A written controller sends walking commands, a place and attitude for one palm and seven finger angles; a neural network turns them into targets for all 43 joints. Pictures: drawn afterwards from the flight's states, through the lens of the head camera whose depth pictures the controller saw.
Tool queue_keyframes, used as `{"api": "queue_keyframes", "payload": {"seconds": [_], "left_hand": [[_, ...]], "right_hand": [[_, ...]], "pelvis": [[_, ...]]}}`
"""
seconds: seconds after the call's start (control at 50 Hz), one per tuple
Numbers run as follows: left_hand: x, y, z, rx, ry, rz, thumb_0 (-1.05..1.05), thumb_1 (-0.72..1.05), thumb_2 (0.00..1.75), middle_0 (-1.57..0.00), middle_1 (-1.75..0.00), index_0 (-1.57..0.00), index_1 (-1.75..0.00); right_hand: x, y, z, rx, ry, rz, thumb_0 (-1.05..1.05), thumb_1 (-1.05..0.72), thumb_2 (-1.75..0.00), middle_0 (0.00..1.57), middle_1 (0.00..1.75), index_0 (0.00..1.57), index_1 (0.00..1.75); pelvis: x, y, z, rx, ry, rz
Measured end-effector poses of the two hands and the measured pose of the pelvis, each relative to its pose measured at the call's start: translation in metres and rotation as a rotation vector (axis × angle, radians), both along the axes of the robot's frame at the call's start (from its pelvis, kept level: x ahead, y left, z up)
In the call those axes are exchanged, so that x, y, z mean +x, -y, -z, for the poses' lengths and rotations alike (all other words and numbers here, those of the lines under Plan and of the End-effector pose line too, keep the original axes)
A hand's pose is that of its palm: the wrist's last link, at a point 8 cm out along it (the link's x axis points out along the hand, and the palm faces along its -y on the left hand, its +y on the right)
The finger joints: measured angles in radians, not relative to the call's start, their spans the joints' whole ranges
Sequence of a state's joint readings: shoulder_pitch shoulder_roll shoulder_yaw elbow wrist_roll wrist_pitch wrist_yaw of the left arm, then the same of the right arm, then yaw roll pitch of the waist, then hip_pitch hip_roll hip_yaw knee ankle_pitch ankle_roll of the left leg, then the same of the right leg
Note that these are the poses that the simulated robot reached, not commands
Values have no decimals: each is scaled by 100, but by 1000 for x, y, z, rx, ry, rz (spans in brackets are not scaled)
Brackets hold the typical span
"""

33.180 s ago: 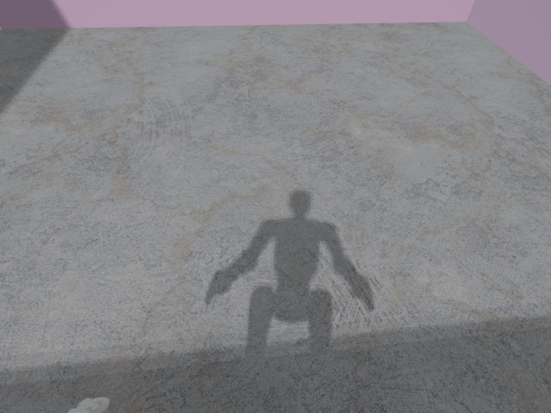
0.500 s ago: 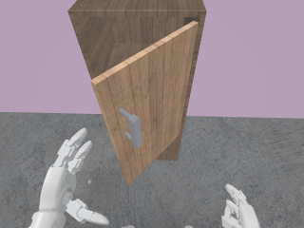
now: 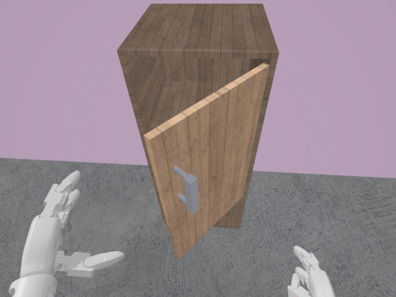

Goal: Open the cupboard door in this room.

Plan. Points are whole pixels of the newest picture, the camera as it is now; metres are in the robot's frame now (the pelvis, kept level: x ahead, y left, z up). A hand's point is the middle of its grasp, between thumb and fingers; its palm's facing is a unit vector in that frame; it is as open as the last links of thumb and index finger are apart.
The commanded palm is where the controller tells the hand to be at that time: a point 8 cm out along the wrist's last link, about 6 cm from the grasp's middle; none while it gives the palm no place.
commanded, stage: draw the hand back to the body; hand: left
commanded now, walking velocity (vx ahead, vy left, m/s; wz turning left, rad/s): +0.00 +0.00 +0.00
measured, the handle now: (185, 189) +0.34 +0.07 +0.02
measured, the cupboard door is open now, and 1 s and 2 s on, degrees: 50 50 50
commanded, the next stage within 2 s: step back with the hand held close in 0.82 s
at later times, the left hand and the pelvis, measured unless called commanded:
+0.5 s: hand (34, 202) +0.20 +0.27 +0.18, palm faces +0.46 -0.78 -0.42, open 8.5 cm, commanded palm +0.15 +0.30 +0.18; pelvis +0.01 +0.00 +0.02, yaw -1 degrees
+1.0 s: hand (38, 210) +0.19 +0.25 +0.18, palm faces +0.45 -0.79 -0.41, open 7.4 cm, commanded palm +0.14 +0.29 +0.19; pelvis -0.01 -0.01 +0.02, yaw -1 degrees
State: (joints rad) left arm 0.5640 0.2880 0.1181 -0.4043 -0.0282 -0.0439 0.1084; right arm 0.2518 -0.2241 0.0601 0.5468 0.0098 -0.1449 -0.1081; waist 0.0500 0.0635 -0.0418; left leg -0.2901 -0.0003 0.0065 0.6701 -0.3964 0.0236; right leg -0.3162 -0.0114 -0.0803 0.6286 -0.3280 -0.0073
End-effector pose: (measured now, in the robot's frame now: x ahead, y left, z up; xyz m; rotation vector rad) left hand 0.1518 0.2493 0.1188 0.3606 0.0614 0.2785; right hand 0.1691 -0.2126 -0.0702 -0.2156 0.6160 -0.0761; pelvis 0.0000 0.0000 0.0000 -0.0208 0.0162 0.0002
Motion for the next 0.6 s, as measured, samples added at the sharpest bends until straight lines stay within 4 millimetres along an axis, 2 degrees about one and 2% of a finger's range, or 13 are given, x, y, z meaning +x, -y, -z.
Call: {"api": "queue_keyframes", "payload": {"seconds": [0.22, 0.48, 0.6], "left_hand": [[6, -25, -35, 77, 79, -72, 0, 21, 61, -18, -30, -19, -30], [5, -49, -72, 159, 188, -148, 1, 66, 80, -20, -30, -20, -30], [3, -49, -71, 145, 188, -161, 1, 81, 86, -20, -30, -21, -30]], "right_hand": [[13, -6, -10, 2, -14, -26, 1, -91, -90, 20, 30, 20, 30], [19, 3, -14, -6, -32, -24, 1, -91, -90, 20, 30, 20, 30], [13, 9, -12, -5, -49, -12, 1, -91, -90, 20, 30, 20, 30]], "pelvis": [[9, -3, -15, 6, 59, 8], [10, 0, -20, 6, 86, 16], [7, 3, -21, 7, 92, 18]]}}
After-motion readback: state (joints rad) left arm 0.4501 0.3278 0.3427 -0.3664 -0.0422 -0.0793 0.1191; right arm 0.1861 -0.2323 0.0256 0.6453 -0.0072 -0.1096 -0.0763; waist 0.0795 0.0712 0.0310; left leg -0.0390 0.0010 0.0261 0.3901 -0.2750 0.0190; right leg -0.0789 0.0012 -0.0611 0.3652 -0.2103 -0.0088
